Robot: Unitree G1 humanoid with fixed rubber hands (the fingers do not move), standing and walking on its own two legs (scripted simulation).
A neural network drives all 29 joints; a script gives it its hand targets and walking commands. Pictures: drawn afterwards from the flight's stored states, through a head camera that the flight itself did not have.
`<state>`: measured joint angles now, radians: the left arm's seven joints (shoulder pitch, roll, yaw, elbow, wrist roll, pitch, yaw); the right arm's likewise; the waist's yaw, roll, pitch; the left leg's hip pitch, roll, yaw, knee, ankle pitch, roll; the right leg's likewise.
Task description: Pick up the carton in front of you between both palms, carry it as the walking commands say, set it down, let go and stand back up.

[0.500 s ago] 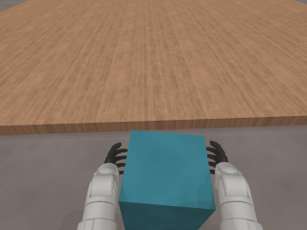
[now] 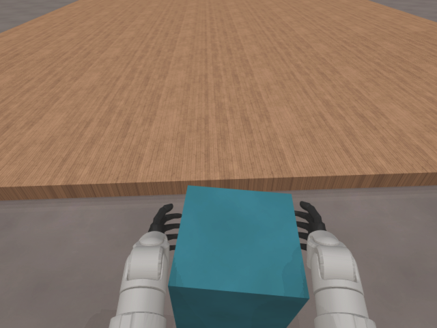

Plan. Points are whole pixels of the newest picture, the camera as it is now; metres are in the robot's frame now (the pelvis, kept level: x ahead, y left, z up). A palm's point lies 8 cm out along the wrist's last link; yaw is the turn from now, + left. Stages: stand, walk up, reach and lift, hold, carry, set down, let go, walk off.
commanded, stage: hold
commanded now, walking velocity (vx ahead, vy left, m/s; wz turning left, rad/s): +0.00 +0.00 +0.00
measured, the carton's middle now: (232, 265) +0.28 +0.00 -0.03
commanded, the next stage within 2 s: carry in 0.92 s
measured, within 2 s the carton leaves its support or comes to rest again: neither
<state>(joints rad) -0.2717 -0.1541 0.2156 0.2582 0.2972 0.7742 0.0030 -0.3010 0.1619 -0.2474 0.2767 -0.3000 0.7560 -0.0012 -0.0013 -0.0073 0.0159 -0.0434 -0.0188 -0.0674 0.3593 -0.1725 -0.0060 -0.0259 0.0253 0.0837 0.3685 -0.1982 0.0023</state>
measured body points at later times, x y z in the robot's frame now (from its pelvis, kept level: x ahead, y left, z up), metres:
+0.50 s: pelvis +0.00 +0.00 +0.00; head -0.05 +0.01 +0.45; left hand +0.30 +0.15 +0.04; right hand +0.31 -0.15 +0.05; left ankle +0.03 +0.13 -0.75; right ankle +0.01 -0.12 -0.75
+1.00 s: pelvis +0.01 +0.00 +0.00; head -0.04 +0.00 +0.45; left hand +0.31 +0.15 +0.04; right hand +0.31 -0.15 +0.05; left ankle +0.02 +0.13 -0.74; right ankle +0.01 -0.12 -0.74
